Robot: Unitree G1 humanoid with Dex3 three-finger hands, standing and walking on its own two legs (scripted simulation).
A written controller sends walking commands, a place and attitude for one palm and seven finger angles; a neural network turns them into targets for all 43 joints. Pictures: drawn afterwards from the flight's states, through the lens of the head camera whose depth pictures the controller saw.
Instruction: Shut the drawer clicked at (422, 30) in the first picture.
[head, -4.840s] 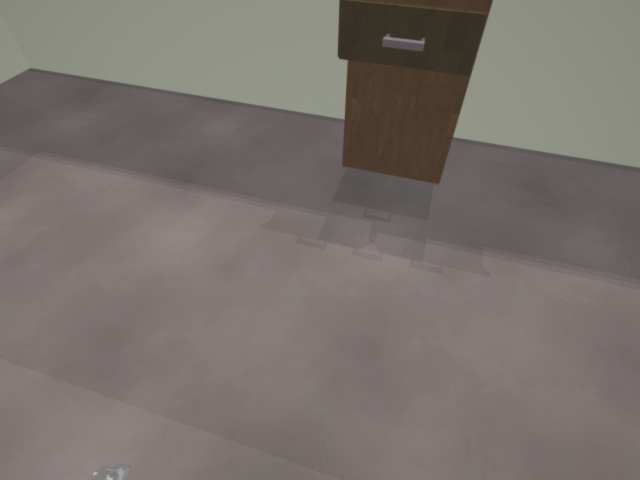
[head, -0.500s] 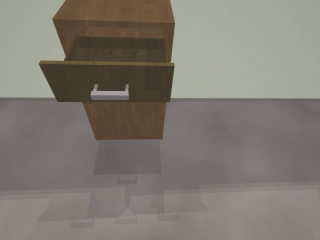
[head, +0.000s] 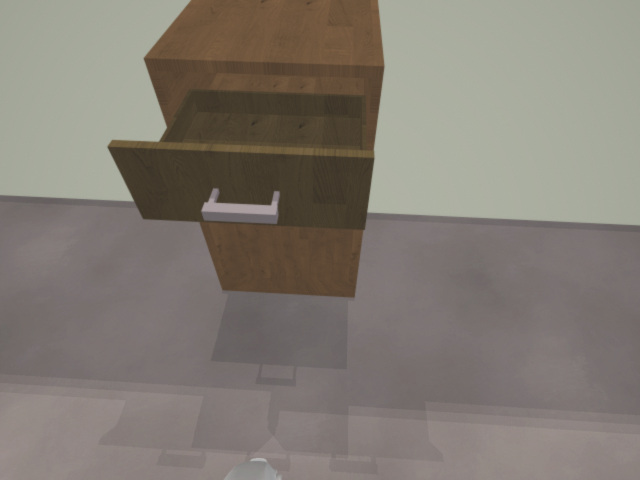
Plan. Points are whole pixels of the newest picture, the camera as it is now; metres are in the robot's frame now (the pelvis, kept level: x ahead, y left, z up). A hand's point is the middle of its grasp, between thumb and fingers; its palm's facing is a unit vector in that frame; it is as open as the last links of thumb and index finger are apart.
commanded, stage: take the last steps up to it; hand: left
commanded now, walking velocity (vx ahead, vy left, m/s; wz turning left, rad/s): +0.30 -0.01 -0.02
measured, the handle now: (243, 204) +0.56 +0.19 -0.01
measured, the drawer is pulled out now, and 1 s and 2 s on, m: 0.27 0.27 0.27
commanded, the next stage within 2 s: come to a stop and stand still in 0.46 s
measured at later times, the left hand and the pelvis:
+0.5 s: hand (208, 401) +0.25 +0.21 -0.16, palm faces -0.03 -0.97 -0.23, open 7.4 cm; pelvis +0.15 +0.02 -0.01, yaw -3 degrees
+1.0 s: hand (210, 410) +0.25 +0.21 -0.19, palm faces +0.03 -0.98 -0.21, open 7.3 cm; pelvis +0.20 +0.02 -0.01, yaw -3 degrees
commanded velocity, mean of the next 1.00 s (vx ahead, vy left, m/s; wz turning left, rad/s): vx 0.04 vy -0.01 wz -0.01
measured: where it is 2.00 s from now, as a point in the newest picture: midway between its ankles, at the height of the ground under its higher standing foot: outside the picture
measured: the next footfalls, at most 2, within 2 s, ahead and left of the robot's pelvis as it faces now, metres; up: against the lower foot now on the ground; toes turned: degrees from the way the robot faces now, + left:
left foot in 0.10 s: +0.13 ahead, +0.14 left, +0.00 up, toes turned +8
right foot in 0.54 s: +0.27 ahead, -0.11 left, +0.00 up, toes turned -11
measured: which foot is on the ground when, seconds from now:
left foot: up 0.00-0.08, down 0.10-0.56, up 0.58-0.88, down 0.90-1.00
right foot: down 0.00-0.12, up 0.14-0.52, down 0.54-0.92, up 0.94-1.00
